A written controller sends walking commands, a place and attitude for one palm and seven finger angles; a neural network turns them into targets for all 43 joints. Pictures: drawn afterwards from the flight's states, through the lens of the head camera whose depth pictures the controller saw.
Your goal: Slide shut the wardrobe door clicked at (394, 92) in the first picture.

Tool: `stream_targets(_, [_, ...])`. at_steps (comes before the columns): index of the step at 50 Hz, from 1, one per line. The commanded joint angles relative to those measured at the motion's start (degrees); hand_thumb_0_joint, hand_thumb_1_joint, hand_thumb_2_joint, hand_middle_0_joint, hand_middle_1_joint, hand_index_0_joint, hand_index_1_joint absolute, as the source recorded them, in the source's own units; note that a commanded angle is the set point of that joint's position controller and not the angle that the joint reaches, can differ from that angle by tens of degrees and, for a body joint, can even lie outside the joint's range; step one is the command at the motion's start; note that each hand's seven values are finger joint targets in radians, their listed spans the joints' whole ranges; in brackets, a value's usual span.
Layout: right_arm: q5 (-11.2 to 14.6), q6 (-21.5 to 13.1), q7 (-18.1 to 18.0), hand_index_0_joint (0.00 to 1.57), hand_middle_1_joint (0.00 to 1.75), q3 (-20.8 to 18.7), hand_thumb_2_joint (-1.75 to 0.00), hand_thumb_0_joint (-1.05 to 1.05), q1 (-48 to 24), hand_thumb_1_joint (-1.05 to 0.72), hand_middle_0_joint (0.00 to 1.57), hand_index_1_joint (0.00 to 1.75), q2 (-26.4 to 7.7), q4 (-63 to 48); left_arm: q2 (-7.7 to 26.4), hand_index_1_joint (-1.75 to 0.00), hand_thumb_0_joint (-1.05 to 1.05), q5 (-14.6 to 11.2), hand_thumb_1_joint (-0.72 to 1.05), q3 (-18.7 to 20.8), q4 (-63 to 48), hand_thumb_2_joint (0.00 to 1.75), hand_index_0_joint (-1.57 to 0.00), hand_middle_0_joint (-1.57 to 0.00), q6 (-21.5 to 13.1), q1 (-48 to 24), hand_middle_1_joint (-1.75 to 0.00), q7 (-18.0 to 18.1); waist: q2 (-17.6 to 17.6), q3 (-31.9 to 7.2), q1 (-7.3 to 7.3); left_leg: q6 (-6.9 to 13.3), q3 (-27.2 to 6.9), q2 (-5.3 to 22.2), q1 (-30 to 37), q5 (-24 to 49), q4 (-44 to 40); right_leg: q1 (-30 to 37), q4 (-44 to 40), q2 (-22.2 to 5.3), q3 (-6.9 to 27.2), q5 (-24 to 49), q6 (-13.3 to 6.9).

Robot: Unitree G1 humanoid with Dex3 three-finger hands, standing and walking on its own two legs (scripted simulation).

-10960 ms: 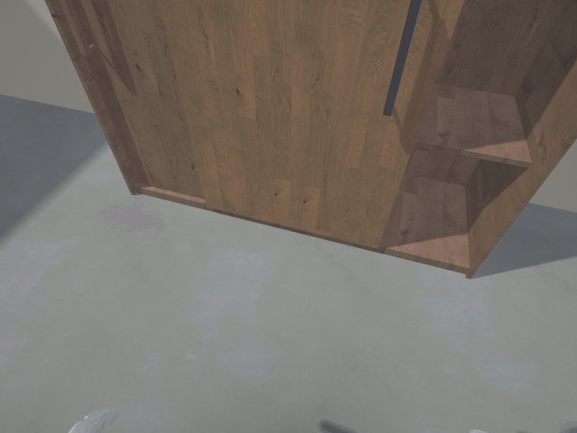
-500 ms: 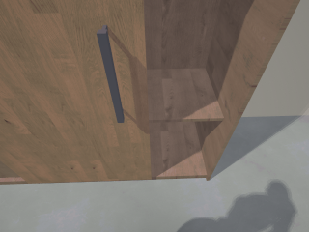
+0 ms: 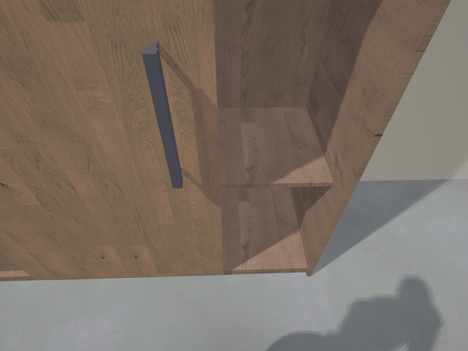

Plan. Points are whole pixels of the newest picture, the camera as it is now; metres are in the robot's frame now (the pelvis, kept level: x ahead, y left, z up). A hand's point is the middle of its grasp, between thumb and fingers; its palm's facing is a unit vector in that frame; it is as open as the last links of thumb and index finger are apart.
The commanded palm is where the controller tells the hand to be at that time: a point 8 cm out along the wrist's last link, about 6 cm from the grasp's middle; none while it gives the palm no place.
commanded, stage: look again from close up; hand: left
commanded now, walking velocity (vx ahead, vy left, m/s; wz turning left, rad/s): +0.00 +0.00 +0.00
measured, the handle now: (168, 126) +0.52 +0.18 +0.10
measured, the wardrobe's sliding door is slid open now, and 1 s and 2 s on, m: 0.37 0.37 0.37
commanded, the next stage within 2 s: raise the hand with hooked fingers in 1.14 s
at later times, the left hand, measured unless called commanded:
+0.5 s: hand out of the picture -0.02 +0.16 -0.18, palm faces +0.04 -0.99 -0.15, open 7.4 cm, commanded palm none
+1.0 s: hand out of the picture -0.01 +0.16 -0.18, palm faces +0.04 -0.99 -0.15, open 7.4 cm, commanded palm none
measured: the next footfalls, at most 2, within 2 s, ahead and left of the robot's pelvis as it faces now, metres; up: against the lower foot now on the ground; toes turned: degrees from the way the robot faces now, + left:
none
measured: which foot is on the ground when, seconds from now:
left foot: down 0.00-1.00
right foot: down 0.00-1.00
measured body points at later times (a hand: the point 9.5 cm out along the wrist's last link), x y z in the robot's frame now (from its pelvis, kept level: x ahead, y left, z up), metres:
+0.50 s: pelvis +0.00 +0.01 +0.00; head +0.01 +0.01 +0.45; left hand -0.02 +0.21 -0.16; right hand -0.03 -0.19 -0.16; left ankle -0.04 +0.12 -0.74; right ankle +0.01 -0.08 -0.74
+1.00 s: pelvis +0.01 +0.01 +0.00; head +0.02 +0.01 +0.45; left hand -0.01 +0.21 -0.16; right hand -0.01 -0.19 -0.16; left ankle -0.04 +0.12 -0.74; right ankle +0.01 -0.08 -0.74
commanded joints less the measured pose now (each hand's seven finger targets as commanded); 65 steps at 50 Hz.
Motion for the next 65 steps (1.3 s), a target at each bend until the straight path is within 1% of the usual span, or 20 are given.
stream_targets(1, [0.26,-0.73,-0.33,0.20,0.30,-0.82,-0.90,0.00,5.15,-0.90,0.20,0.30,-4.69,-0.51,4.89,-0.30,0.00,-0.09,0.90,1.14,-1.71,0.90,-0.20,-0.20,-0.84,3.95,-0.30,0.42,-0.13,3.94,-0.16,1.65,-4.54,4.42,-6.61,3.94,-4.63,1.95,-4.91,-8.12,9.08,5.87,0.21])
stream_targets(3, [0.25,-0.60,-0.31,0.20,0.30,-0.78,-0.90,0.00,5.39,-0.90,0.20,0.30,-4.58,-0.42,4.80,-0.30,0.00,-0.03,0.90,1.10,-1.75,0.90,-0.20,-0.20,-0.67,3.81,-0.30,0.42,-0.12,5.10,-0.17,1.68,-4.79,4.42,-7.40,3.02,-4.99,1.18,-5.09,-7.81,9.02,3.75,0.24])
stream_targets(8, [0.24,-0.62,-0.32,0.20,0.30,-0.81,-0.90,0.00,6.03,-0.90,0.20,0.30,-4.29,-0.38,4.60,-0.30,0.00,-0.04,0.90,1.13,-1.75,0.90,-0.20,-0.20,-0.60,4.04,-0.30,0.38,0.24,5.36,-0.06,1.81,-4.90,4.38,-7.72,2.31,-5.08,0.71,-5.36,-7.70,9.17,1.92,0.25])
stream_targets(11, [0.21,-0.83,-0.36,0.20,0.30,-0.78,-0.90,0.00,6.29,-0.90,0.20,0.30,-4.30,-0.40,4.43,-0.30,0.00,-0.07,0.90,1.17,-1.60,0.90,-0.20,-0.20,-0.68,4.27,-0.30,0.36,-0.20,4.01,-0.14,1.89,-4.99,4.56,-6.91,3.63,-5.07,1.17,-4.65,-7.74,8.93,3.46,0.13])
stream_targets(13, [0.22,-0.78,-0.41,0.20,0.30,-0.83,-0.90,0.00,6.25,-0.90,0.20,0.30,-4.38,-0.40,4.27,-0.30,0.00,-0.05,0.90,1.12,-1.63,0.90,-0.20,-0.20,-0.54,4.13,-0.30,0.35,0.50,4.72,-0.09,1.91,-5.12,4.68,-7.27,3.13,-5.25,0.62,-4.37,-7.50,8.71,2.99,0.17])
stream_targets(17, [0.30,-0.93,-0.49,0.20,0.30,-0.81,-0.90,0.00,6.33,-0.90,0.20,0.30,-4.27,-0.31,4.19,-0.30,0.00,0.00,0.90,1.12,-1.45,0.90,-0.20,-0.20,-0.53,4.29,-0.30,0.34,0.09,4.60,-0.05,2.00,-5.10,4.91,-7.27,4.00,-5.29,0.95,-3.71,-7.45,8.41,4.43,0.15])
stream_targets(21, [0.26,-1.18,-0.59,0.20,0.30,-0.82,-0.90,0.00,6.35,-0.90,0.20,0.30,-4.31,-0.30,3.87,-0.30,0.00,-0.03,0.90,1.10,-1.25,0.90,-0.20,-0.20,-0.60,4.66,-0.30,0.36,0.30,3.16,-0.05,2.14,-5.14,5.08,-6.08,6.13,-4.89,1.24,-2.73,-7.47,8.39,6.80,0.08])
stream_targets(25, [0.28,-1.19,-0.63,0.20,0.30,-0.86,-0.90,0.00,6.23,-0.90,0.20,0.30,-4.17,-0.24,3.71,-0.30,0.00,0.09,0.90,1.06,-1.10,0.90,-0.20,-0.20,-0.56,4.74,-0.30,0.39,0.01,4.17,0.01,2.17,-5.08,5.06,-6.39,5.82,-4.97,0.73,-2.69,-7.43,8.40,6.64,0.19])
stream_targets(31, [0.31,-1.37,-0.76,0.20,0.30,-0.85,-0.90,0.00,6.18,-0.90,0.20,0.30,-4.21,-0.32,3.59,-0.30,0.00,0.09,0.90,1.04,-0.90,0.90,-0.20,-0.20,-0.59,4.99,-0.30,0.43,-0.01,3.23,-0.09,2.30,-4.99,5.25,-5.33,8.29,-4.62,1.24,-1.93,-7.58,8.21,9.17,0.15])
stream_targets(32, [0.30,-1.24,-0.78,0.20,0.30,-0.90,-0.90,0.00,5.89,-0.90,0.20,0.30,-4.08,-0.24,3.67,-0.30,0.00,0.11,0.90,1.01,-0.87,0.90,-0.20,-0.20,-0.50,4.78,-0.30,0.43,0.17,4.22,0.02,2.29,-4.96,5.26,-5.63,7.81,-4.67,0.68,-2.06,-7.47,7.98,8.53,0.19])
stream_targets(37, [0.34,-1.18,-0.79,0.20,0.30,-0.89,-0.90,0.00,5.71,-0.90,0.20,0.30,-4.12,-0.34,3.73,-0.30,0.00,0.16,0.90,1.03,-0.83,0.90,-0.20,-0.20,-0.48,4.86,-0.30,0.40,-0.05,4.53,-0.08,2.29,-4.93,5.17,-5.69,7.06,-4.55,0.48,-2.24,-7.39,8.29,8.20,0.21])
stream_targets(39, [0.33,-1.26,-0.74,0.20,0.30,-0.91,-0.90,0.00,5.76,-0.90,0.20,0.30,-4.05,-0.31,3.70,-0.30,0.00,0.18,0.90,1.01,-0.84,0.90,-0.20,-0.20,-0.53,4.90,-0.30,0.40,-0.59,3.99,-0.05,2.35,-4.97,5.09,-5.43,7.40,-4.61,0.74,-2.20,-7.60,8.27,8.50,0.30])
stream_targets(45, [0.28,-1.36,-0.80,0.20,0.30,-0.86,-0.90,0.00,5.52,-0.90,0.20,0.30,-4.04,-0.10,3.73,-0.30,0.00,0.10,0.90,1.05,-0.85,0.90,-0.20,-0.20,-0.58,5.03,-0.30,0.39,0.25,3.63,0.06,2.34,-4.96,5.11,-5.10,8.55,-4.34,1.15,-2.07,-7.63,8.26,9.66,0.19])
stream_targets(51, [0.35,-1.34,-0.81,0.20,0.30,-0.96,-0.90,0.00,5.54,-0.90,0.20,0.30,-4.00,-0.05,3.81,-0.30,0.00,0.14,0.90,1.06,-0.74,0.90,-0.20,-0.20,-0.74,5.17,-0.30,0.42,-0.94,2.81,-0.05,2.25,-4.83,5.03,-4.62,8.70,-4.06,1.83,-2.16,-7.85,8.43,11.14,0.22])
stream_targets(58, [0.33,-1.28,-0.84,0.20,0.30,-0.89,-0.90,0.00,5.48,-0.90,0.20,0.30,-3.80,0.20,3.80,-0.30,0.00,0.11,0.90,1.02,-0.71,0.90,-0.20,-0.20,-0.60,5.25,-0.30,0.43,0.64,4.11,0.13,2.25,-4.85,5.09,-4.86,8.29,-4.38,0.98,-2.42,-7.68,8.39,9.60,0.20])
stream_targets(61, [0.29,-1.29,-0.84,0.20,0.30,-0.91,-0.90,0.00,5.64,-0.90,0.20,0.30,-3.85,0.24,3.70,-0.30,0.00,0.09,0.90,0.96,-0.51,0.90,-0.20,-0.20,-0.60,5.35,-0.30,0.37,0.04,3.93,0.06,2.25,-4.90,5.13,-4.65,7.98,-4.52,0.85,-2.46,-7.59,8.49,9.17,0.13])
stream_targets(62, [0.24,0.02,0.10,0.20,0.30,-2.09,-0.90,0.00,-0.68,-0.90,0.20,0.30,-9.17,-7.07,12.12,-0.30,0.00,0.26,0.90,0.05,-4.46,0.90,-0.20,-0.20,-1.36,3.87,-0.30,0.29,-0.94,12.52,-0.93,1.92,-6.61,1.75,-9.45,5.80,-4.08,-4.35,-1.34,-5.43,7.78,3.10,0.80])
stream_targets(63, [3.43,-10.12,-2.28,0.20,0.30,-2.05,-0.90,0.00,-5.10,-0.90,0.20,0.30,-18.17,-27.94,18.72,-0.32,0.00,-12.51,0.88,5.70,-87.62,0.89,-0.20,-0.20,-9.73,-38.65,-0.32,1.50,15.51,-15.93,-6.95,2.72,-0.25,-1.18,0.94,12.56,-1.18,-1.19,-0.78,-1.98,6.70,6.91,1.58])
stream_targets(64, [3.34,-15.31,-3.48,0.20,0.30,-1.46,-0.90,0.00,-5.02,-0.90,0.20,0.30,-14.66,-24.50,14.27,-0.33,0.00,-8.43,0.85,3.85,-77.35,0.88,-0.20,-0.20,-3.97,-18.22,-0.33,4.17,18.56,-15.54,-3.52,0.92,-0.38,0.12,3.64,19.28,-2.55,0.52,4.63,-1.61,4.16,4.64,0.51])
stream_targets(65, [2.45,-16.30,-3.58,0.20,0.30,-2.31,-0.90,0.00,-4.71,-0.90,0.20,0.30,-13.85,-18.47,5.67,-0.34,0.00,-8.06,0.83,1.35,-60.98,0.87,-0.21,-0.21,-0.62,-9.77,-0.34,5.90,14.06,-8.22,-3.11,0.49,-0.69,1.29,-1.07,19.82,-1.88,-2.66,4.34,-2.32,3.06,2.79,1.10])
